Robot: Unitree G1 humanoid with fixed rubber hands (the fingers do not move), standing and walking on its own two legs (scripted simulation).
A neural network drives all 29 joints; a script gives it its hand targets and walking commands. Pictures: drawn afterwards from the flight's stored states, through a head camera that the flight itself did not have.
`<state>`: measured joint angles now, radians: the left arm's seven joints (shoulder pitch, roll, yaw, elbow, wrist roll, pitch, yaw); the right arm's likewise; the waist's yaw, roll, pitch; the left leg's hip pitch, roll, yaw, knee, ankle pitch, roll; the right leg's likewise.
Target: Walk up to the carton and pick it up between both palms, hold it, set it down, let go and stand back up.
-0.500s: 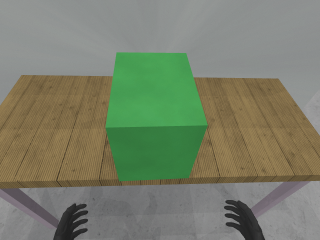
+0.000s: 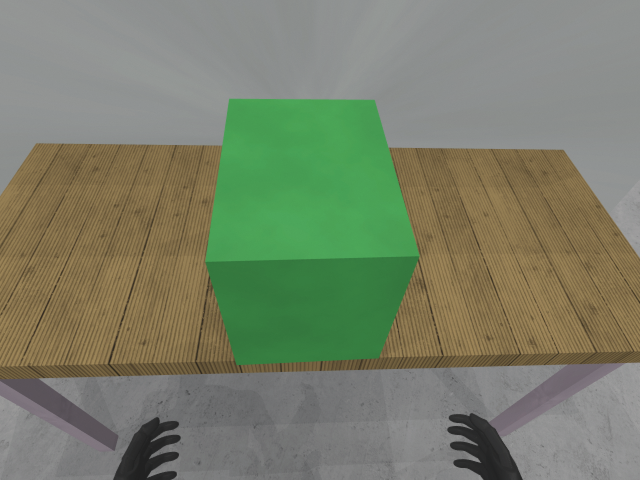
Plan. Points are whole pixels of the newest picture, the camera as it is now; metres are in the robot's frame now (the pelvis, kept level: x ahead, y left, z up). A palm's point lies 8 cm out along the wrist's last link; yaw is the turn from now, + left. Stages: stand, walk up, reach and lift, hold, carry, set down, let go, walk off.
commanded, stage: set down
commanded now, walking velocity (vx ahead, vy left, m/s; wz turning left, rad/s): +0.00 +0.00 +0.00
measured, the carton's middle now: (305, 231) +0.48 +0.02 +0.03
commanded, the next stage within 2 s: let go in 0.36 s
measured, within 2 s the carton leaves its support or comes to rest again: neither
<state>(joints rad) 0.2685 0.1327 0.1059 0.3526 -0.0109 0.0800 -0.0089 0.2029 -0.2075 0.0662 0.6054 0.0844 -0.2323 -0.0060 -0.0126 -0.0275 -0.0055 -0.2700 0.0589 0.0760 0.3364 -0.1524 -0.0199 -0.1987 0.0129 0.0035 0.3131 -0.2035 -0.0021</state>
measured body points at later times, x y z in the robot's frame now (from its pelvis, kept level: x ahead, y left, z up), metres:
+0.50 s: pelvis +0.00 +0.00 +0.00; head +0.05 +0.01 +0.45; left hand +0.18 +0.22 -0.09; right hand +0.18 -0.22 -0.09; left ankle +0.01 +0.13 -0.75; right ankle -0.03 -0.12 -0.75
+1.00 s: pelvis +0.00 +0.00 +0.00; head +0.03 +0.02 +0.44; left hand +0.18 +0.25 -0.09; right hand +0.15 -0.26 -0.10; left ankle +0.01 +0.13 -0.75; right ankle -0.03 -0.12 -0.75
